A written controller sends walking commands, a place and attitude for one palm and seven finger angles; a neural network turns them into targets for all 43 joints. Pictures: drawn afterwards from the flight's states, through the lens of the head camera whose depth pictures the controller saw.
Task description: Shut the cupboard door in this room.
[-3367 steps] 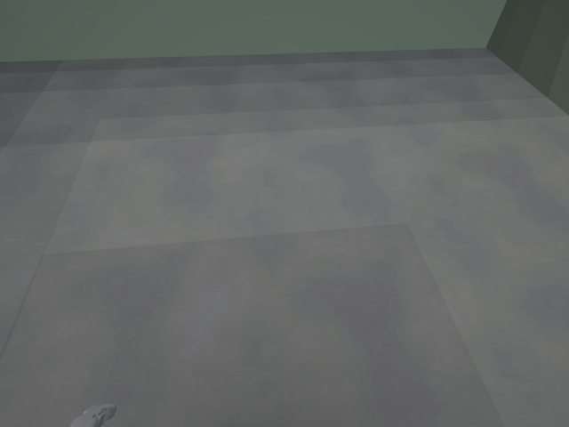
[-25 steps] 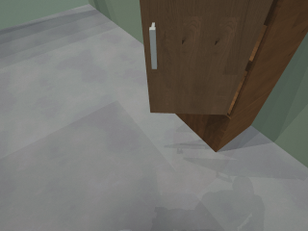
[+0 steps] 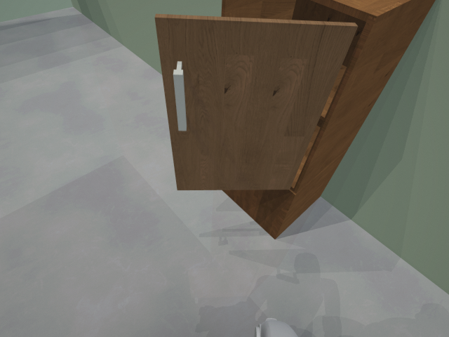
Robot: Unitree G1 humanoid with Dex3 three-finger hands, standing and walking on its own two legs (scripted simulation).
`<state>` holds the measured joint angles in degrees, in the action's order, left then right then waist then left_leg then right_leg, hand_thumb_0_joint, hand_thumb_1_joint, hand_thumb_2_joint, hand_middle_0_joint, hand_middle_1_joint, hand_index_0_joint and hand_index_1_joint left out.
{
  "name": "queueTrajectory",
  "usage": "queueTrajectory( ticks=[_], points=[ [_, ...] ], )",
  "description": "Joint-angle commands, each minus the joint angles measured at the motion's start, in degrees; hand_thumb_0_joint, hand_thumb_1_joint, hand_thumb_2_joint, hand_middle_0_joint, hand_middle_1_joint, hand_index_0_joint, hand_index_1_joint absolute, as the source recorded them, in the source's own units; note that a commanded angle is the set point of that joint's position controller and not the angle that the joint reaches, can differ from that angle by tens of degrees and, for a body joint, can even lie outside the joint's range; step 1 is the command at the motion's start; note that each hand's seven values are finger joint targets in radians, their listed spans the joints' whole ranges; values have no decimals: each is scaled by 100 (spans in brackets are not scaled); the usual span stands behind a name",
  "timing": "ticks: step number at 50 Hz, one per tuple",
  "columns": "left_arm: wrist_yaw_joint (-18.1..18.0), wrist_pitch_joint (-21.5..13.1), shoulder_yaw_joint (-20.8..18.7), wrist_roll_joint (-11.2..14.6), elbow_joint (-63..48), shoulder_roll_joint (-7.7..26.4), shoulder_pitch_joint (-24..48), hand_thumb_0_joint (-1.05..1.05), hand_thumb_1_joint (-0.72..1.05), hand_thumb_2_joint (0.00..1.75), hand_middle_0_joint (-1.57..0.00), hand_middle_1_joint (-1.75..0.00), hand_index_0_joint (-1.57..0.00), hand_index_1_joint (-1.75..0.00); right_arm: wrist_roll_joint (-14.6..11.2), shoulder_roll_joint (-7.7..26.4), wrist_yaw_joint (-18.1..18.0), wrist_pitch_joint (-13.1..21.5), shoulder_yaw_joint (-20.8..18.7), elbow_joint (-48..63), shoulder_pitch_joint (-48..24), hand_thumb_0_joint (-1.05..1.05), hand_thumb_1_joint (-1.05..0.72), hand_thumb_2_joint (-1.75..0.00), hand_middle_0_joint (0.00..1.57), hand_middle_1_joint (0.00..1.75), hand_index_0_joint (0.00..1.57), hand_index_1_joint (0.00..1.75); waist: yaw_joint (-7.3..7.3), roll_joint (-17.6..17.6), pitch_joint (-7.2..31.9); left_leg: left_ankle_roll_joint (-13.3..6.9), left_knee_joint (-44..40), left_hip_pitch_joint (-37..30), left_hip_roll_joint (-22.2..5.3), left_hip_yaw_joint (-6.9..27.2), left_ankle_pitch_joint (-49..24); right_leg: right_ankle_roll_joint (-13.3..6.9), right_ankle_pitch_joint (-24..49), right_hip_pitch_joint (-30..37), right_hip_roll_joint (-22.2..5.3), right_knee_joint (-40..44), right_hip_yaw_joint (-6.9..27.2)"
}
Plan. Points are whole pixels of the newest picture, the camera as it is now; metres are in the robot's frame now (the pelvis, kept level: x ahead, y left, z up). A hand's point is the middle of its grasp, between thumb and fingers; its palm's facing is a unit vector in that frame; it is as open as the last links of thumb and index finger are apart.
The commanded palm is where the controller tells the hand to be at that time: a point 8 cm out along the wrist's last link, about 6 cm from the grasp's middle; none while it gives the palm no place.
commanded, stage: take the last steps up to it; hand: left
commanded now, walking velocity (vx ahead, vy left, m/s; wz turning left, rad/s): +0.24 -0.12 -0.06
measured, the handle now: (181, 97) +0.61 +0.13 +0.08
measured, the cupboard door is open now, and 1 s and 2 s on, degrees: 50 50 50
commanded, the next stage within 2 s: come to a stop and stand still in 0.24 s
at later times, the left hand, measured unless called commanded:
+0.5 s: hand (193, 326) +0.18 +0.06 -0.19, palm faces +0.04 -0.99 -0.16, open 7.3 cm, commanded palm none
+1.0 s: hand (167, 315) +0.20 +0.12 -0.17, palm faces -0.05 -0.96 -0.28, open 7.4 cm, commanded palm none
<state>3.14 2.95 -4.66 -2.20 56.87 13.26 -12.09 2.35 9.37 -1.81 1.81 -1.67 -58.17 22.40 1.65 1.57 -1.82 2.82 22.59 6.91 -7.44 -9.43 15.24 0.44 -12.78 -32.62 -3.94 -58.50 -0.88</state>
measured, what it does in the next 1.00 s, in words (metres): walks ahead: right foot, then left foot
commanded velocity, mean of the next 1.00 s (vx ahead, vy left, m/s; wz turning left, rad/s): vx -0.04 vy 0.02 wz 0.01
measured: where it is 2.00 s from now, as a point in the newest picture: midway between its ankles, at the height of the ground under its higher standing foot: outside the picture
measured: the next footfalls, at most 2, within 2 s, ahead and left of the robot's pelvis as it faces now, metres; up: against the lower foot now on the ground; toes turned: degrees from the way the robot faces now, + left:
right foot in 0.16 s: +0.18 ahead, -0.13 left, +0.00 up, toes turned -3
left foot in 0.48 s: +0.24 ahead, +0.00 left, +0.00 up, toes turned +5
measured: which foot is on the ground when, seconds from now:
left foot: down 0.00-0.16, up 0.18-0.46, down 0.48-0.74, up 0.76-1.00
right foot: up 0.00-0.14, down 0.16-1.00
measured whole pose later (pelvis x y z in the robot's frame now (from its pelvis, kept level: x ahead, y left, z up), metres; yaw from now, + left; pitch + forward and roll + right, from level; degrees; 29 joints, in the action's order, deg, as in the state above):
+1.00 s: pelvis +0.15 -0.07 -0.01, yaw -3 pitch +0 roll +1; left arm -3.5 -0.2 -0.9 -1.9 54.0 11.1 -15.8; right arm -0.3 12.3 -0.9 -2.6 -3.0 -52.7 10.6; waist 0.2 0.2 -4.4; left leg -0.2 40.8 16.7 0.7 -1.1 23.1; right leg -1.4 -16.9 -14.7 -1.9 -31.5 -3.2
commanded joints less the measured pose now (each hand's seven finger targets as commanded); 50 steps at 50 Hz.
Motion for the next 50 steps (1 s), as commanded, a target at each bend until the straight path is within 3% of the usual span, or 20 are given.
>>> queueTrajectory(
  ticks=[1,4,6,7,8,10,14,20,22,24,25,28,32,35,38,43,44,45,47,50],
  points=[
    [36,-192,42,70,-503,38,535,0,90,90,-20,-30,-20,-30,18,1166,11,72,-336,180,91,0,-90,-90,20,30,20,30,53,-1240,-460,-821,-1109,333,-1143,484,-185,72,127,183,-99,1429,-289],
    [13,-287,13,65,-362,140,297,0,90,90,-20,-30,-20,-30,7,1253,53,18,-375,137,-8,0,-90,-90,20,30,20,30,-55,-1138,-251,-756,-646,572,-1141,443,-138,5,217,1232,135,2245,-551],
    [-43,-401,-65,61,20,447,-730,0,90,90,-20,-30,-20,-30,-48,1206,100,-17,-379,97,-97,0,-90,-90,20,30,20,30,-511,-478,295,-445,637,760,-664,-15,-503,-101,286,2636,349,2888,-630],
    [-114,-495,-171,39,257,893,-1485,0,90,90,-20,-30,-20,-30,-104,923,156,-7,-307,118,-69,0,-90,-90,20,30,20,30,-864,605,776,-289,2121,1614,-196,-315,205,-335,-387,3743,-411,3439,311],
    [-218,-536,-253,67,395,1406,-1806,0,90,90,-20,-30,-20,-30,-167,395,185,-42,-185,326,-115,0,-90,-90,20,30,20,30,-876,2241,858,-217,3763,2582,567,-105,2350,-813,-464,3924,-1595,4319,2277],
    [-324,-518,-154,99,226,1057,-991,0,90,90,-20,-30,-20,-30,-170,522,140,-92,-204,303,-239,0,-90,-90,20,30,20,30,-501,1589,412,-362,4773,2816,134,779,1574,-1015,-789,3054,-1598,4729,2187],
    [-410,-584,90,91,74,295,-209,0,90,90,-20,-30,-20,-30,-83,338,130,-108,-139,53,-216,0,-90,-90,20,30,20,30,-37,427,444,-233,4091,2161,-5,775,789,-1035,1669,2427,-1166,4270,593],
    [-474,-644,224,93,292,129,-394,0,90,90,-20,-30,-20,-30,-138,-19,97,-114,67,22,-470,0,-90,-90,20,30,20,30,-66,8,446,-102,1507,1353,398,532,344,-1102,3811,2721,-1025,3859,406],
    [-525,-617,265,170,341,159,-303,0,90,90,-20,-30,-20,-30,-171,137,73,-112,79,-93,-308,0,-90,-90,20,30,20,30,51,-35,604,-106,306,462,442,662,-1128,-776,3814,2590,-865,3431,250],
    [-589,-522,276,232,292,65,-526,0,90,90,-20,-30,-20,-30,-179,642,8,-70,-6,-1,-376,0,-90,-90,20,30,20,30,-79,-628,759,-497,489,-301,-343,1168,-4603,-247,2671,2168,-483,3182,75],
    [-647,-446,282,205,263,59,-558,0,90,90,-20,-30,-20,-30,-175,792,-27,-136,-53,46,-428,0,-90,-90,20,30,20,30,-60,-672,588,-696,631,-249,-565,1270,-5050,-144,1787,2071,-350,3259,11],
    [-656,-258,239,106,234,189,-626,0,90,90,-20,-30,-20,-30,-178,837,-100,-289,-99,191,-827,0,-90,-90,20,30,20,30,-149,-1121,-153,-813,461,162,-536,1345,-4502,-155,1445,1842,-274,3097,41],
    [-638,-227,173,111,124,274,-733,0,90,90,-20,-30,-20,-30,-153,930,-110,-387,-201,416,-925,0,-90,-90,20,30,20,30,-185,-630,518,-825,653,47,-513,1381,-3945,-259,1619,2111,-292,2950,190],
    [-623,-223,120,68,-26,465,-660,0,90,90,-20,-30,-20,-30,-152,767,-57,-455,-244,531,-981,0,-90,-90,20,30,20,30,-173,257,650,-496,1343,541,74,925,-2017,-716,2805,2370,-1005,3308,835],
    [-625,-228,95,15,-56,527,-620,0,90,90,-20,-30,-20,-30,-154,548,-14,-562,-228,583,-1258,0,-90,-90,20,30,20,30,-329,792,414,-209,3021,1446,715,949,1575,-1513,4353,2482,-1819,3670,1241],
    [-591,-255,44,24,-155,702,-286,0,90,90,-20,-30,-20,-30,-200,450,50,-476,-160,432,-1343,0,-90,-90,20,30,20,30,-261,636,309,-109,2342,1668,636,824,1304,-1254,4286,3019,-1328,3300,592],
    [-826,-392,147,43,-376,767,-919,0,90,90,-20,-30,-20,-30,-247,528,26,-238,-163,985,-1485,0,-90,-90,20,30,20,30,-308,716,1050,-84,2636,1905,1094,590,1844,-852,8155,3783,-1189,2943,1640],
    [-788,-486,104,49,-588,954,-904,0,90,90,-20,-30,-20,-30,-246,503,97,-221,-204,1054,-1383,0,-90,-90,20,30,20,30,-256,553,1122,-330,2579,2127,857,826,971,-824,7329,4093,-1221,2554,1052],
    [-768,-496,64,57,-575,1037,-825,0,90,90,-20,-30,-20,-30,-298,475,123,-223,-145,1113,-1323,0,-90,-90,20,30,20,30,-270,249,1295,-342,1975,1820,890,786,853,-1028,5857,4012,-1169,2612,916],
    [-730,-394,185,101,-726,835,-341,0,90,90,-20,-30,-20,-30,-232,495,141,-204,-74,898,-684,0,-90,-90,20,30,20,30,29,151,881,-345,210,382,807,732,-401,-603,3182,2710,-717,2457,371]
  ],
)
